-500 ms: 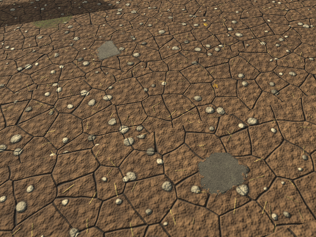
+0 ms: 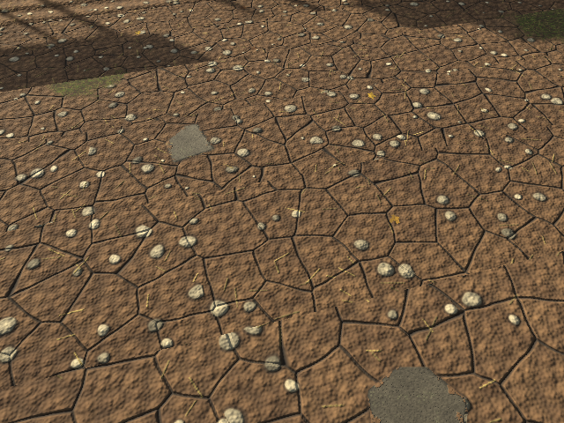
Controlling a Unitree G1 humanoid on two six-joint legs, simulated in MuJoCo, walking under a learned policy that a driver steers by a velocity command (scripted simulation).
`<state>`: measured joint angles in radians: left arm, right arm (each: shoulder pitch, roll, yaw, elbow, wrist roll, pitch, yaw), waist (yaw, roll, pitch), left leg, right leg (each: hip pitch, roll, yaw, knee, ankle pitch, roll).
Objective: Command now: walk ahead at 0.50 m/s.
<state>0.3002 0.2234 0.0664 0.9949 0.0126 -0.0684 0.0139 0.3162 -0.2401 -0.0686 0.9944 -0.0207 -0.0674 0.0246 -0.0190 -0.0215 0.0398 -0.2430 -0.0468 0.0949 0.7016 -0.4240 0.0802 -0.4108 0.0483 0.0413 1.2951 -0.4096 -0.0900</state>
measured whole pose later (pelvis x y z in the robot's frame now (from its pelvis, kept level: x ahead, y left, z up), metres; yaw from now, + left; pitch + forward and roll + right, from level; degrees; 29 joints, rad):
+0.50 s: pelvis +0.31 -0.05 -0.15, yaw +8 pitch +1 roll +0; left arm 0.20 0.18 0.04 0.94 0.04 -0.08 -0.02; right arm 0.37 -0.25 -0.07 1.00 -0.02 -0.02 -0.04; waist -0.06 0.04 0.07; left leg -0.51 0.01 -0.06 1.64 -0.53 0.09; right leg -0.29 0.01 -0.11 0.55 -0.26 -0.06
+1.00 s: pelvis +0.47 -0.01 -0.15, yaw +25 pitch +1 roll -2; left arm 0.13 0.23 0.04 0.75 0.03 0.05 0.02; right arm 0.20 -0.24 -0.06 0.81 -0.01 0.02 0.01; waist -0.02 -0.02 0.08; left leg -0.39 -0.13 -0.03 0.46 -0.08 0.13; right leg -0.59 -0.05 0.04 1.15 -0.38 0.03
